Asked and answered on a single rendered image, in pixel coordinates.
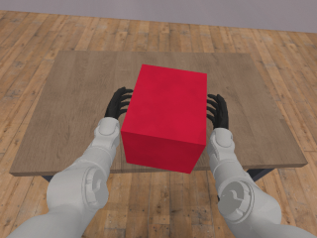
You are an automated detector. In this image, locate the left robot upper arm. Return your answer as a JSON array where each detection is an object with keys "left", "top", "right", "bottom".
[{"left": 6, "top": 167, "right": 109, "bottom": 238}]

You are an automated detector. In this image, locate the table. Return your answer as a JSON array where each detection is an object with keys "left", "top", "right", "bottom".
[{"left": 9, "top": 50, "right": 308, "bottom": 202}]

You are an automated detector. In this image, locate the robot right hand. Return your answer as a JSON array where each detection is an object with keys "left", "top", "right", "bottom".
[{"left": 206, "top": 94, "right": 229, "bottom": 130}]

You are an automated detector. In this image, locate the robot left hand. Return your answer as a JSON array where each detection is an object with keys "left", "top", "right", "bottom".
[{"left": 104, "top": 86, "right": 134, "bottom": 120}]

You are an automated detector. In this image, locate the robot right forearm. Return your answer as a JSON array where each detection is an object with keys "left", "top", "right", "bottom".
[{"left": 206, "top": 128, "right": 260, "bottom": 198}]

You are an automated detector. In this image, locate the right robot upper arm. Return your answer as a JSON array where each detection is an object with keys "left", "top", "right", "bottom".
[{"left": 217, "top": 180, "right": 317, "bottom": 238}]

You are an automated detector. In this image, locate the carton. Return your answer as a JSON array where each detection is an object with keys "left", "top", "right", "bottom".
[{"left": 121, "top": 64, "right": 207, "bottom": 174}]

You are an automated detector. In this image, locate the robot left forearm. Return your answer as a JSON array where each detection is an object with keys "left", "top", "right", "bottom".
[{"left": 47, "top": 117, "right": 120, "bottom": 206}]

